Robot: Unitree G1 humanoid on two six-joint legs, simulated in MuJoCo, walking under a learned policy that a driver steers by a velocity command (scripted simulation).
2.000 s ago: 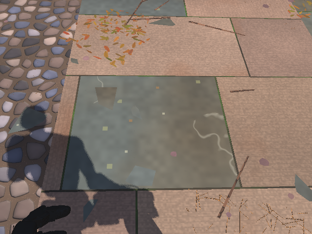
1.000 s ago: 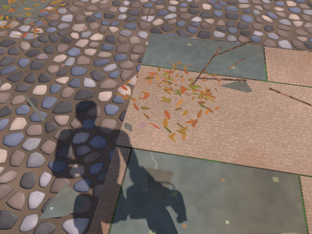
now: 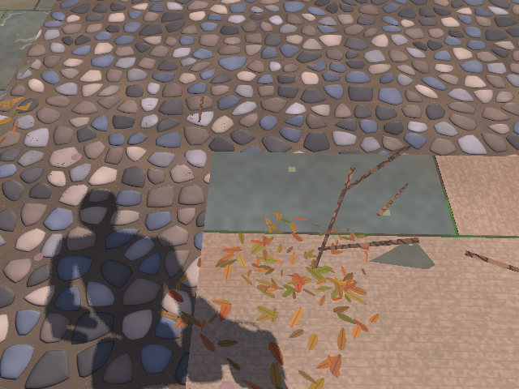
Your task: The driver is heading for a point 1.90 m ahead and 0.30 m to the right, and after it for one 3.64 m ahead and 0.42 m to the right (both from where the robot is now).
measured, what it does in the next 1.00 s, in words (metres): walks ahead, turning right: right foot, then left foot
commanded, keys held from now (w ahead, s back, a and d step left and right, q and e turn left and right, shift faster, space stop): w+e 0.34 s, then w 0.66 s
